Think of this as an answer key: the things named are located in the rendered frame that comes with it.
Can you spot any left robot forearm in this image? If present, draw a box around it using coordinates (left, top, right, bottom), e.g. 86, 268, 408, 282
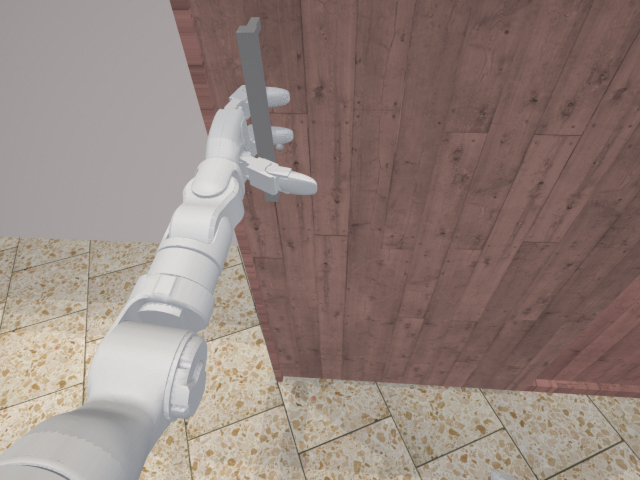
87, 158, 245, 397

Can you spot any handle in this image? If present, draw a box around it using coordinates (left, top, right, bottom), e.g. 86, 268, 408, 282
236, 17, 280, 202

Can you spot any left robot upper arm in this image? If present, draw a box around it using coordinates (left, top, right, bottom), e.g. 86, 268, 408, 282
0, 320, 207, 480

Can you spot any wardrobe door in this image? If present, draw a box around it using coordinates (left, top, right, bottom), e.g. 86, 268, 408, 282
189, 0, 640, 391
535, 274, 640, 385

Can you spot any robot left hand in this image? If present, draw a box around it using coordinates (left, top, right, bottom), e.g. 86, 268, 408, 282
205, 85, 317, 195

